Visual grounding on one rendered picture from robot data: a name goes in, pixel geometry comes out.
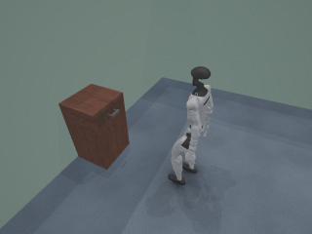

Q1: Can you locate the handle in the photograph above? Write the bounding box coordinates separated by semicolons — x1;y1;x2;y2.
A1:
107;109;120;118

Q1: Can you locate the right robot forearm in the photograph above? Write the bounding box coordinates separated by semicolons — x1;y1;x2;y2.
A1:
202;110;213;126

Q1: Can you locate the robot left shin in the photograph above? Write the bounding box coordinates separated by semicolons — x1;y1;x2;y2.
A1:
171;158;182;180

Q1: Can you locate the robot right shin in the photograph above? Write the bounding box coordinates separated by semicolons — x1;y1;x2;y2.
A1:
183;150;194;169

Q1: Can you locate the left robot hand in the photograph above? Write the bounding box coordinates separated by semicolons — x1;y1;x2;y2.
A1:
184;151;196;165

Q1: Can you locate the drawer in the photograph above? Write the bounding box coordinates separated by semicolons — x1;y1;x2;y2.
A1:
96;97;124;129

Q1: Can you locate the robot shin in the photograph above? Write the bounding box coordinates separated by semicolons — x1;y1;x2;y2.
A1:
171;158;182;180
183;150;194;169

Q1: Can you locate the robot left upper arm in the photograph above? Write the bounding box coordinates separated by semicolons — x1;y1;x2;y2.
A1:
186;97;202;132

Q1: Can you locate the right robot hand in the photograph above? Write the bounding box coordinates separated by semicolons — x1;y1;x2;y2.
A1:
201;124;209;137

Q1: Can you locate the cabinet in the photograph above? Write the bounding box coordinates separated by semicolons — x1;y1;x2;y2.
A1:
58;84;130;170

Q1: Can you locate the left robot forearm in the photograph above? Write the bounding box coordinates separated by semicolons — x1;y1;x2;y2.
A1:
188;126;200;153

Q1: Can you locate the robot right upper arm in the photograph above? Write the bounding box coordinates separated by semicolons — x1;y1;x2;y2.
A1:
204;85;214;111

